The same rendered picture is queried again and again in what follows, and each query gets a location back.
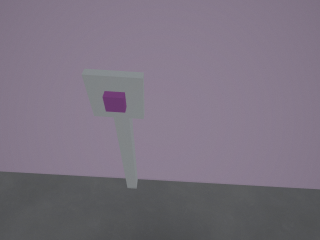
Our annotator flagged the button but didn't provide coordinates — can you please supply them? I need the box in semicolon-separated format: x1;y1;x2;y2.
102;91;127;113

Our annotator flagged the panel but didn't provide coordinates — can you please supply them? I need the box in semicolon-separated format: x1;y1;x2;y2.
81;68;145;189

